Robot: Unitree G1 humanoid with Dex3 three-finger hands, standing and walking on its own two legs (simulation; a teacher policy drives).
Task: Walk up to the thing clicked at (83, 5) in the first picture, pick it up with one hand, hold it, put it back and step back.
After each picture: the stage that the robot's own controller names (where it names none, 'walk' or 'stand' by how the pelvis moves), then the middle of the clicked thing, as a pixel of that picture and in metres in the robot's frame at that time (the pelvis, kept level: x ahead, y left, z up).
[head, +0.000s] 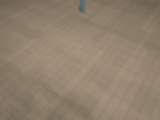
stand; (82, 4) +2.25 -0.07 -0.65
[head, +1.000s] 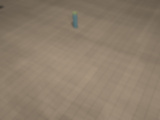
walk; (75, 20) +2.11 +0.20 -0.65
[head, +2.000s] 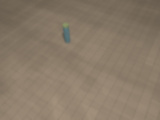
walk; (66, 33) +1.47 +0.27 -0.65
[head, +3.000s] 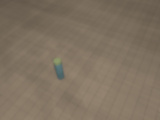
walk; (59, 69) +0.94 +0.25 -0.65
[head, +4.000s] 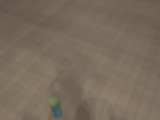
walk; (55, 108) +0.56 +0.25 -0.65
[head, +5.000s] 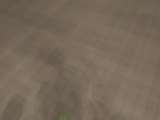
walk; out of the picture +0.39 +0.17 -0.62
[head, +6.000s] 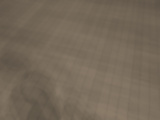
stand; out of the picture +0.32 +0.19 -0.64
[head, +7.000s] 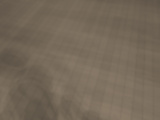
stand; out of the picture +0.31 +0.16 -0.64
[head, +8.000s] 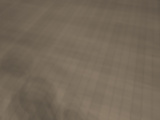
stand; out of the picture +0.35 +0.17 -0.66
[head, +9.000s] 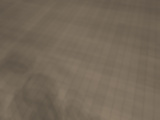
stand; out of the picture +0.34 +0.17 -0.66
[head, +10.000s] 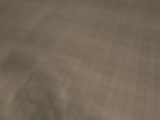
stand; out of the picture +0.33 +0.17 -0.66
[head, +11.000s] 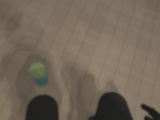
go down; (40, 76) +0.41 +0.16 -0.35
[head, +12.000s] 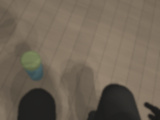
go down; (34, 68) +0.42 +0.17 -0.28
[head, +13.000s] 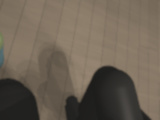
close in; out of the picture +0.42 +0.21 -0.18
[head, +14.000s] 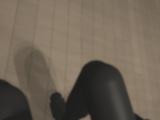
close; out of the picture +0.43 +0.23 -0.17
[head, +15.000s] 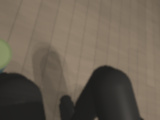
lift; out of the picture +0.37 +0.21 -0.14
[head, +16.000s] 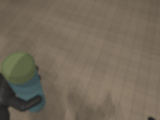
lift; (28, 88) +0.32 +0.16 +0.04
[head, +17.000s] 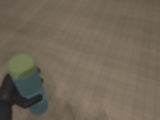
hold; (31, 88) +0.32 +0.16 +0.05
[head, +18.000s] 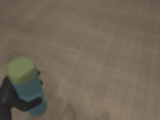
hold; (30, 91) +0.31 +0.17 +0.05
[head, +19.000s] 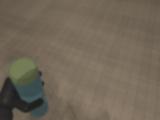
crouch; (32, 92) +0.31 +0.16 +0.05
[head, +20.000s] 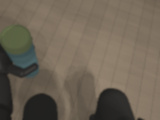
crouch; (24, 57) +0.42 +0.16 -0.05
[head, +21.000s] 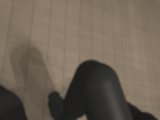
lower; out of the picture +0.43 +0.25 -0.17
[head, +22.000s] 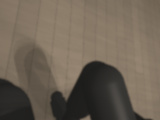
lower; out of the picture +0.42 +0.24 -0.17
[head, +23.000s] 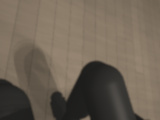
lower; out of the picture +0.42 +0.24 -0.17
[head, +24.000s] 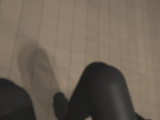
lower; out of the picture +0.41 +0.24 -0.17
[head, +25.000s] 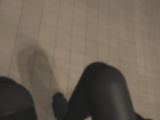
loosen; out of the picture +0.40 +0.24 -0.17
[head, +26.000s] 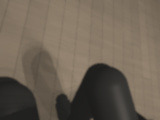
withdraw; out of the picture +0.40 +0.23 -0.17
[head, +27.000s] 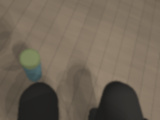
walk; (32, 68) +0.42 +0.19 -0.25
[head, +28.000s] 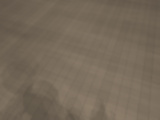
stand; out of the picture +0.33 +0.15 -0.59
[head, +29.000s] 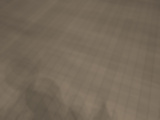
stand; out of the picture +0.34 +0.16 -0.60
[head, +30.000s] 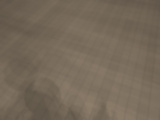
stand; out of the picture +0.34 +0.16 -0.60
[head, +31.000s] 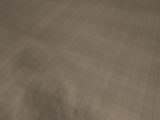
stand; out of the picture +0.36 +0.15 -0.65
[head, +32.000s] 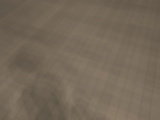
stand; out of the picture +0.33 +0.16 -0.66
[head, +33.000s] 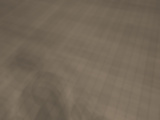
walk; out of the picture +0.33 +0.17 -0.66
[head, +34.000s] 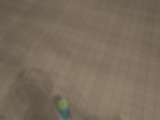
walk; (64, 110) +0.45 +0.14 -0.64
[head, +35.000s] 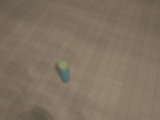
walk; (64, 72) +0.71 +0.14 -0.63
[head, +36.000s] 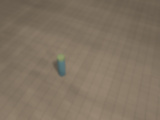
stand; (61, 66) +0.96 +0.17 -0.64
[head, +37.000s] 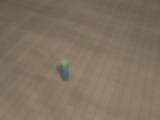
stand; (64, 70) +0.95 +0.15 -0.66
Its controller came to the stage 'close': yes
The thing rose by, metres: 0.68
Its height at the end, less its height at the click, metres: +0.00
